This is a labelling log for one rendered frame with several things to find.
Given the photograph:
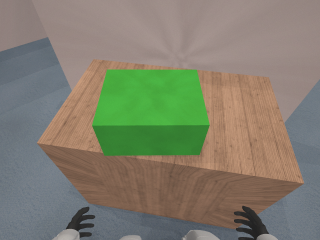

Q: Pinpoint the robot right thigh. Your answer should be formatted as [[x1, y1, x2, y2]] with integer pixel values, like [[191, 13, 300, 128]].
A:
[[181, 230, 220, 240]]

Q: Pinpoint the right robot hand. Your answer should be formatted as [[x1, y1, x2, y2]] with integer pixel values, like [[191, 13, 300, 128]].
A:
[[234, 206, 269, 240]]

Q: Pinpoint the robot left forearm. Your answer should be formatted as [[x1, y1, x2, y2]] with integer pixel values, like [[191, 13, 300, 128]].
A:
[[52, 229, 80, 240]]

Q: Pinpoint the pedestal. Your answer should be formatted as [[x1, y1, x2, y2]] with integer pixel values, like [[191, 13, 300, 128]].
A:
[[37, 59, 304, 230]]

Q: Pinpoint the carton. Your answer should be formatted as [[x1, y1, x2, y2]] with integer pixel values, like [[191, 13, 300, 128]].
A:
[[92, 69, 210, 156]]

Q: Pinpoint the left robot hand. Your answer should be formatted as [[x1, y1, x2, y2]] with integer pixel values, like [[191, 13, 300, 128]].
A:
[[66, 207, 95, 238]]

